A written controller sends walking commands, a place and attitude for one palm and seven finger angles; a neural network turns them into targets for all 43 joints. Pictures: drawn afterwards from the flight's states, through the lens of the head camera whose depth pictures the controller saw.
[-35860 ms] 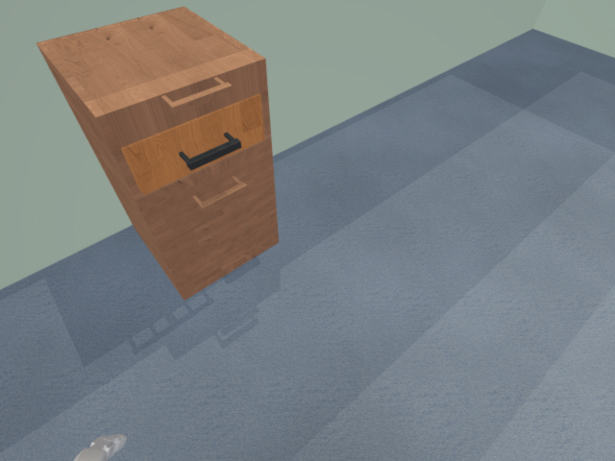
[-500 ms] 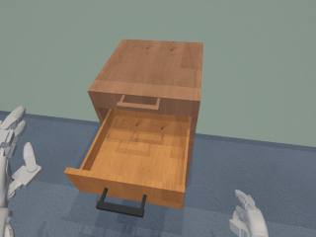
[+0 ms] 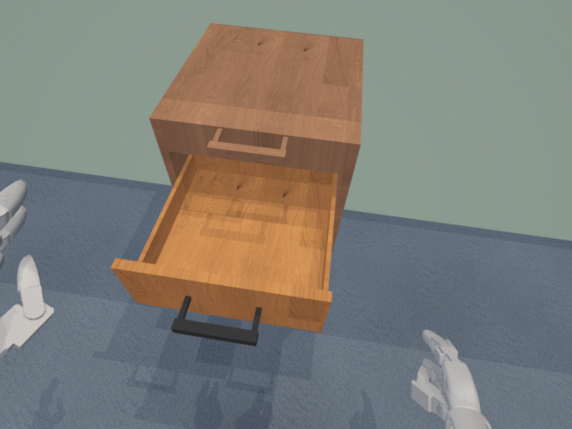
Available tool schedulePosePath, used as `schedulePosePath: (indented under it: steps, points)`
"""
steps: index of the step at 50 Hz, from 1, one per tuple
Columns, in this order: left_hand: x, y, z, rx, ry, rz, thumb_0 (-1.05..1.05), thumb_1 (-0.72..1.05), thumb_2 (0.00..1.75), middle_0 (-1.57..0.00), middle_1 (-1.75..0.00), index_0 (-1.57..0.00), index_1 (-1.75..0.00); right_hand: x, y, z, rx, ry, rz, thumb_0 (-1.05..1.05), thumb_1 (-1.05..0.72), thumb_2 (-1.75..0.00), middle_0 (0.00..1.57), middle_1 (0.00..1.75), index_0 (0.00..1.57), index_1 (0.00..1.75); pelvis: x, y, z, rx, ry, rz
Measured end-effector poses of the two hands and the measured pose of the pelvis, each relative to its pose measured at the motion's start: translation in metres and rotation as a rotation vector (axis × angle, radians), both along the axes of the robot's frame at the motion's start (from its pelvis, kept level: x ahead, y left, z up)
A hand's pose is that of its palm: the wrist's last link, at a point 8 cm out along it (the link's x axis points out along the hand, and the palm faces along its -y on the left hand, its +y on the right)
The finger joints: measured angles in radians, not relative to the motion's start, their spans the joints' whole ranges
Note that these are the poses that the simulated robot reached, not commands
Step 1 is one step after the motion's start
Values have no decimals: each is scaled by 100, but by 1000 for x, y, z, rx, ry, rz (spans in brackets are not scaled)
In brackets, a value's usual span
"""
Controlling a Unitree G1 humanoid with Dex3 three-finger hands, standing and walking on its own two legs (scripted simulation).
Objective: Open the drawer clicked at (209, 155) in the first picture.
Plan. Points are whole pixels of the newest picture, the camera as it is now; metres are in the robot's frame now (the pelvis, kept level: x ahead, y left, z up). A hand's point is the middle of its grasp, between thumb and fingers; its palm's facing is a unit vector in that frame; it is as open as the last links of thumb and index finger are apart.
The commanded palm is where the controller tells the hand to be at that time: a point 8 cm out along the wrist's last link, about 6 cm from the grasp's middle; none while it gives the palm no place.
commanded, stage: step back with the hand held close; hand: left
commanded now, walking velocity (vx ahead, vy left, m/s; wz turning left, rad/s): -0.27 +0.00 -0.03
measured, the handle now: (218, 320) +0.31 +0.14 -0.15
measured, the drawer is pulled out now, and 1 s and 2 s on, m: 0.30 0.30 0.30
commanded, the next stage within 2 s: stop stepping back and stand still in 0.96 s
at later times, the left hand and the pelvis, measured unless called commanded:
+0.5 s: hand (29, 359) +0.15 +0.23 +0.17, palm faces +0.34 -0.80 -0.50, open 7.5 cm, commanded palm +0.08 +0.28 +0.18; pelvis -0.05 +0.00 -0.01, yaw +0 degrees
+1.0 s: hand out of the picture +0.10 +0.17 +0.17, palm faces +0.20 -0.85 -0.48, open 7.5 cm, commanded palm +0.02 +0.23 +0.18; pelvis -0.13 -0.04 -0.01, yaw -4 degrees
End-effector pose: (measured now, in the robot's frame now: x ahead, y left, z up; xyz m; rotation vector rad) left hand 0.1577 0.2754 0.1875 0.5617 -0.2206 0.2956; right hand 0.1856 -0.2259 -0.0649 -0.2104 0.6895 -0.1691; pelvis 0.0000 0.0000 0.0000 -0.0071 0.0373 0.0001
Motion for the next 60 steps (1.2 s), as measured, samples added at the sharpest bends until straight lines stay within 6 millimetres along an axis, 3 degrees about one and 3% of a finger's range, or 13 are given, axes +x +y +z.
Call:
schedulePosePath:
  steps: [8,17,28,34,38,44,49,53,56,60]
  points:
    - [-24,-2,-4,-41,-57,2,1,88,90,-22,-30,-21,-30,-24,3,1,-17,-14,33,2,-90,-90,20,30,20,30,-22,1,-3,-12,1,-5]
    - [-26,8,-5,-4,-71,-16,1,88,90,-22,-30,-21,-30,-58,-1,-4,-41,30,-5,2,-90,-90,20,30,20,30,-36,7,-5,-16,5,2]
    - [-46,-9,-1,17,-115,-43,1,88,90,-22,-30,-21,-30,-67,-6,-15,-16,21,19,2,-90,-90,20,30,20,30,-50,-3,-13,-1,1,-2]
    - [-50,4,-2,-11,-128,-29,1,88,90,-22,-30,-21,-30,-78,-9,-11,-69,65,3,2,-90,-90,20,30,20,30,-57,7,-9,-4,10,12]
    - [-53,9,-6,-15,-89,-23,1,88,90,-22,-30,-21,-30,-84,-2,-4,-47,44,-10,2,-90,-90,20,30,20,30,-65,3,-4,-23,20,2]
    - [-66,-19,-1,-47,-68,-90,2,89,90,-21,-30,-20,-30,-97,1,-1,6,6,31,2,-90,-90,20,30,20,30,-83,-11,0,-30,37,-54]
    - [-80,-58,4,5,-80,-187,2,89,90,-21,-30,-20,-30,-116,-16,-12,41,-20,63,1,-90,-90,20,30,20,30,-120,-34,-8,-28,39,-75]
    - [-104,-78,11,55,-35,-220,1,89,90,-22,-30,-21,-30,-148,-43,-16,65,24,17,1,-90,-90,20,30,20,30,-143,-49,-3,-32,18,-51]
    - [-126,-76,13,68,16,-170,1,88,90,-22,-30,-21,-30,-175,-65,-9,38,73,-51,2,-90,-90,20,30,20,30,-148,-55,6,26,39,-60]
    - [-149,-63,1,49,78,-55,1,88,90,-22,-30,-21,-30,-201,-86,1,-24,88,-111,2,-90,-90,20,30,20,30,-157,-58,11,46,49,-49]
